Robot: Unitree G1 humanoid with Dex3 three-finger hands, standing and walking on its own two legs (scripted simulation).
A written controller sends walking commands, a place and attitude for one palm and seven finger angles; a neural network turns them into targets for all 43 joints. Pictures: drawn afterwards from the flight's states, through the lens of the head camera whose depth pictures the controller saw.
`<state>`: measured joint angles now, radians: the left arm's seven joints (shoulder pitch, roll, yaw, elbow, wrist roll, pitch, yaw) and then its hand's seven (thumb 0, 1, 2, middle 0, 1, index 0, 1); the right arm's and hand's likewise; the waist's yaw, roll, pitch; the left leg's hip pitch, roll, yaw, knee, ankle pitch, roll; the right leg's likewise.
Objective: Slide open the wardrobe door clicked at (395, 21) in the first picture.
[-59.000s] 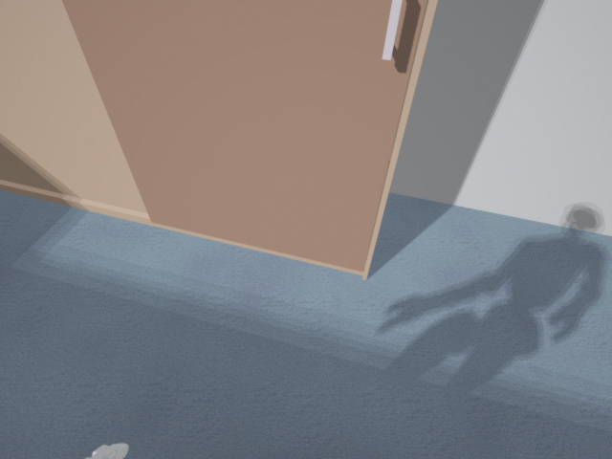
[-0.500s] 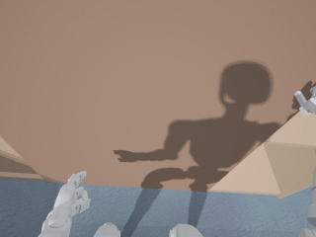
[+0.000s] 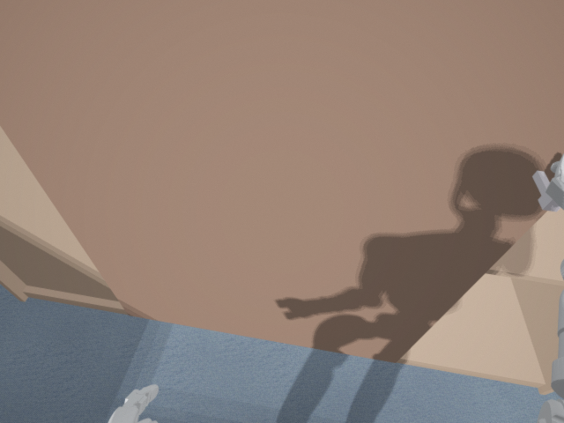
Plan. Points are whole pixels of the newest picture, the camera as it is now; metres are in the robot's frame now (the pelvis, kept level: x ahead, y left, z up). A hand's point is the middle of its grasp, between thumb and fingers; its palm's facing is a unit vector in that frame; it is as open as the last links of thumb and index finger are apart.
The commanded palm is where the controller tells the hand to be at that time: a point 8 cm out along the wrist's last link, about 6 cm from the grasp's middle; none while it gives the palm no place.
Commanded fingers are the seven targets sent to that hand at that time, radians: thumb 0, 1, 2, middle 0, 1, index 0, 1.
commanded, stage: stop walking and hold the door there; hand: right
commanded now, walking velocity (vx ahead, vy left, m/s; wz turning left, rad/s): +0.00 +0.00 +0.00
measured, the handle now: out of the picture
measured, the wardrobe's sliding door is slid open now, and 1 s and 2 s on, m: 0.50 0.50 0.50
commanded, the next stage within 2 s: loosen the grip on the handle in 1.86 s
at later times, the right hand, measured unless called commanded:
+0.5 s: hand out of the picture +0.38 -0.30 +0.20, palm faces +0.43 +0.88 -0.20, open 6.4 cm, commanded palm +0.34 -0.34 +0.17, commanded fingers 0.00 -0.90 -0.90 0.45 1.40 0.45 1.40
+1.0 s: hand out of the picture +0.38 -0.31 +0.20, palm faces +0.29 +0.93 -0.22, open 5.8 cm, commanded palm +0.35 -0.36 +0.17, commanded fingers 0.00 -0.90 -0.90 0.45 1.40 0.45 1.40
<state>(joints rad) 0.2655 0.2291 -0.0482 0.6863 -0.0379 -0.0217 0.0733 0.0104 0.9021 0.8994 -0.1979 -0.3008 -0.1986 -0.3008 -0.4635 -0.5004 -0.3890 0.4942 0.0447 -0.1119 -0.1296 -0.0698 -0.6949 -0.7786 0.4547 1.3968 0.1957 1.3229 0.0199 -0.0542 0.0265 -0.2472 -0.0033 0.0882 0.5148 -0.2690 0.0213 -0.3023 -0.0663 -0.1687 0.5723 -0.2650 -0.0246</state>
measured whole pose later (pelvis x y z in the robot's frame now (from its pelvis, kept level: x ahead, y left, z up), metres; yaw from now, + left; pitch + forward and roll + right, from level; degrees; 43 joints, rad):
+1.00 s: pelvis -0.05 -0.09 -0.01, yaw -3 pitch -1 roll -2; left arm 0.20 0.35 0.03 0.72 -0.04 0.01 0.12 0.01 0.91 0.90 -0.19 -0.30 -0.20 -0.30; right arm -0.72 -0.41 -0.23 0.71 0.02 -0.17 -0.04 -0.15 -0.65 -0.80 0.45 1.40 0.36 1.37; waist 0.06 0.00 0.05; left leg -0.36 0.21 0.04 0.64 -0.24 -0.10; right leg -0.30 -0.01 -0.07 0.58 -0.21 0.01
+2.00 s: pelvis -0.09 -0.14 +0.00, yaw +2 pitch +0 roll +1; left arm 0.29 0.23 -0.03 0.74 -0.03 -0.04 0.08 0.01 0.90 0.90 -0.20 -0.30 -0.20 -0.30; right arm -0.88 -0.37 -0.22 0.92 0.01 -0.14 -0.01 -0.06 -0.71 -0.77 0.45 1.40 0.31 1.38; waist 0.03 -0.02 0.02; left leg -0.25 -0.01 0.05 0.49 -0.25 0.02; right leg -0.30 -0.04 -0.11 0.52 -0.22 -0.03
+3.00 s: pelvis -0.08 -0.14 +0.00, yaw +2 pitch +5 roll +1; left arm 0.32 0.26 -0.03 0.67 -0.04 -0.08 0.07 0.01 0.90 0.90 -0.20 -0.30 -0.20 -0.30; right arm -0.84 -0.43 -0.32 0.91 0.03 -0.17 0.10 -0.01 0.55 -0.20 0.52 1.20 0.33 1.19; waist 0.08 0.01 -0.05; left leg -0.37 -0.01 0.04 0.56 -0.28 0.02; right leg -0.42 -0.04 -0.11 0.58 -0.25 -0.03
